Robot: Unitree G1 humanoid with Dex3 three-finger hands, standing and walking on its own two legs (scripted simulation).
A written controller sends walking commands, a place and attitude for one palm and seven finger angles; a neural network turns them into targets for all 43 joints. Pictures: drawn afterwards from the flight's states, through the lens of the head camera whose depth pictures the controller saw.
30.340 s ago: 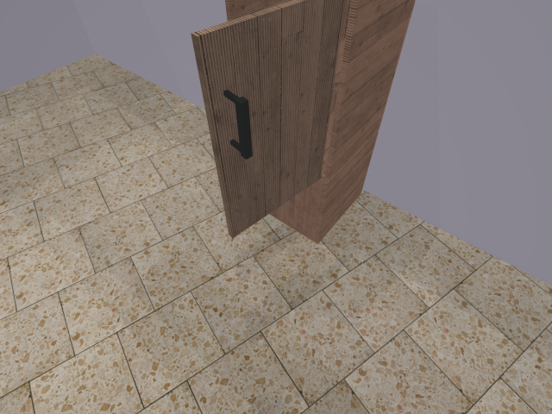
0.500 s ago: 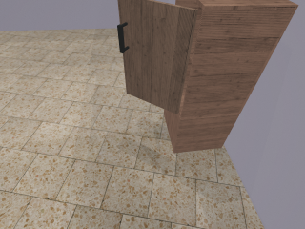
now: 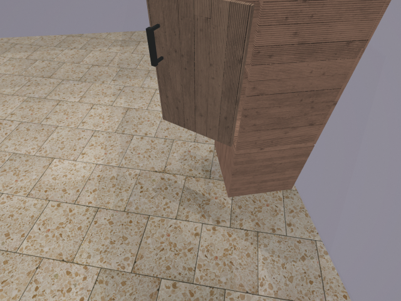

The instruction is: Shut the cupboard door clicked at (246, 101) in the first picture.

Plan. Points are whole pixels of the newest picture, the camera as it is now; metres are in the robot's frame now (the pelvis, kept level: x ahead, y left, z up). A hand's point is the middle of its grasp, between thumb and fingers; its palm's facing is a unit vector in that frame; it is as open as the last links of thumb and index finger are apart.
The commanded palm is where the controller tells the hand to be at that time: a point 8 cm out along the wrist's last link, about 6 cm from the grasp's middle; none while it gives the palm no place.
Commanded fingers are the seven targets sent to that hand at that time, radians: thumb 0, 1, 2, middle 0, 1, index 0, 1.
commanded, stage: look to check the result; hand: left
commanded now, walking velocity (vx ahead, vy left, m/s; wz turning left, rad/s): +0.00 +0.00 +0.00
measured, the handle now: (155, 45) +0.95 +0.22 +0.06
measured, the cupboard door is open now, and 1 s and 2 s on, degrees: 52 52 52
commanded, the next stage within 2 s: walk to a spot facing it in 0.18 s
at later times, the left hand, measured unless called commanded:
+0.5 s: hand out of the picture +0.02 +0.17 -0.18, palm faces +0.09 -0.97 -0.21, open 7.3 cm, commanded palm none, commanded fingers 0.00 0.90 0.90 -0.20 -0.30 -0.20 -0.30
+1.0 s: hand out of the picture +0.05 +0.23 -0.16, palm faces +0.35 -0.88 -0.31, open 7.3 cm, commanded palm none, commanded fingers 0.00 0.90 0.90 -0.20 -0.30 -0.20 -0.30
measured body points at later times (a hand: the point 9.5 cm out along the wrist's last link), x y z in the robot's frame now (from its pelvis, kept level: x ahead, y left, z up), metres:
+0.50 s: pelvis +0.02 -0.01 -0.01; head +0.03 -0.01 +0.44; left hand +0.01 +0.22 -0.17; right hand +0.04 -0.24 -0.17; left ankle +0.05 +0.11 -0.74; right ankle -0.04 -0.10 -0.74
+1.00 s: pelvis +0.01 -0.03 -0.01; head +0.06 -0.01 +0.44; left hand +0.03 +0.27 -0.13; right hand +0.15 -0.24 -0.16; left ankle +0.04 +0.12 -0.74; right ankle +0.05 -0.16 -0.72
